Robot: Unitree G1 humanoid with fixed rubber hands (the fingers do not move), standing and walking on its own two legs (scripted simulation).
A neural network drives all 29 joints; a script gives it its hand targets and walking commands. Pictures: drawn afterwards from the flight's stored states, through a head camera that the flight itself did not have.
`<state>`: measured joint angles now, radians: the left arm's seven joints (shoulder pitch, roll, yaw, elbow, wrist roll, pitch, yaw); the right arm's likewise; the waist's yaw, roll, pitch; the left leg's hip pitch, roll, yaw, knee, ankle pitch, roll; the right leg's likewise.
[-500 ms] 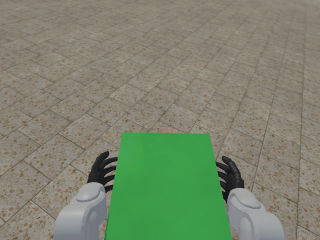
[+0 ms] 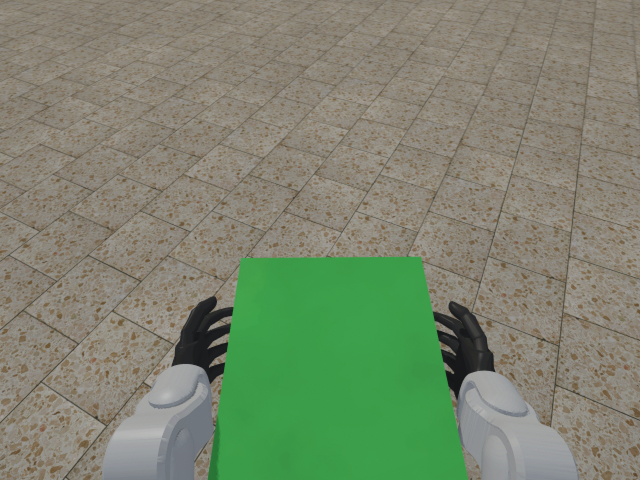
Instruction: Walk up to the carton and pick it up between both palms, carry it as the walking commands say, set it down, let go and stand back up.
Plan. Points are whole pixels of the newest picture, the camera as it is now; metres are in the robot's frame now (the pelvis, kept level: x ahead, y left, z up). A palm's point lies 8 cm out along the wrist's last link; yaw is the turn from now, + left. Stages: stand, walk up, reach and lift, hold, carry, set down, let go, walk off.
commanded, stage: carry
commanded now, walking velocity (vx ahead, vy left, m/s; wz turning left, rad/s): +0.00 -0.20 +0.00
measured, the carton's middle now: (331, 394) +0.24 +0.00 +0.00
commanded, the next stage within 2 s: none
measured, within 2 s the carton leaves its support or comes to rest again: neither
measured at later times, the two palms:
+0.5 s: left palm (346, 414) +0.19 -0.02 +0.08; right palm out of the picture +0.17 -0.31 +0.07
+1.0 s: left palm (368, 475) +0.14 -0.03 +0.10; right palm out of the picture +0.14 -0.32 +0.10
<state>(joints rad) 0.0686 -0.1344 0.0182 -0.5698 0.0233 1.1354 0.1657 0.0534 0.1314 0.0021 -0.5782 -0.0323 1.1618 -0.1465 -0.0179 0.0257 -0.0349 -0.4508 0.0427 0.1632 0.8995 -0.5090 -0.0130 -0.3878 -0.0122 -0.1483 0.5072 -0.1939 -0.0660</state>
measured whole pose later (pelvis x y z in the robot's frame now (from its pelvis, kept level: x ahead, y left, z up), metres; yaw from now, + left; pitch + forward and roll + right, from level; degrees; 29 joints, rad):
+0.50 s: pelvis -0.05 -0.15 +0.00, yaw -2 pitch +3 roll -1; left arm 0.03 -0.13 0.00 -0.52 0.03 1.16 0.17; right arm 0.05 0.13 -0.03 -0.56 -0.04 1.17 -0.13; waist -0.02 0.05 -0.04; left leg -0.45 0.19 0.09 0.79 -0.47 -0.09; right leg -0.36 -0.06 -0.10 0.53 -0.22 0.02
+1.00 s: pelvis -0.09 -0.18 +0.00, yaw +0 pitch +1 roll +0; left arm 0.01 -0.13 0.02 -0.50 0.05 1.22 0.16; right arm 0.04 0.13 -0.01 -0.51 -0.05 1.21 -0.14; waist 0.01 -0.02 -0.11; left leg -0.25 0.02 0.16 0.48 -0.26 0.03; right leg -0.34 -0.04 -0.15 0.46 -0.15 -0.03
